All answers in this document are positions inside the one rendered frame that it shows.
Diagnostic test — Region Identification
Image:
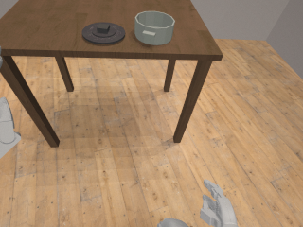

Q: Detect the knob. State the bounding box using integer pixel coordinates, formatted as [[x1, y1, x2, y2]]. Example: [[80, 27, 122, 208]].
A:
[[97, 23, 110, 32]]

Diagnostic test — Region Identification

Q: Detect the table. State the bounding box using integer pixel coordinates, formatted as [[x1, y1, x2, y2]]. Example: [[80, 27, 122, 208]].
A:
[[0, 0, 223, 148]]

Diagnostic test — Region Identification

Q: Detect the left robot hand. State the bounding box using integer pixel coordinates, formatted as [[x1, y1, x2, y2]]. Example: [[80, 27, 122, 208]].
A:
[[0, 45, 21, 159]]

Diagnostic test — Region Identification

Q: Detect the pot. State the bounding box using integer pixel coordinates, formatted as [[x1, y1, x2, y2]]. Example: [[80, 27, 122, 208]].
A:
[[134, 10, 175, 45]]

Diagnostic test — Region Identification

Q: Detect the right robot hand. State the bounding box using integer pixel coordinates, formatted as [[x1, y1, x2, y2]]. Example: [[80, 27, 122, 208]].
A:
[[200, 179, 238, 227]]

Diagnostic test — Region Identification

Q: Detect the lid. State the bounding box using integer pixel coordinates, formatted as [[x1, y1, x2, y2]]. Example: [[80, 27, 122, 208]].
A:
[[81, 22, 126, 44]]

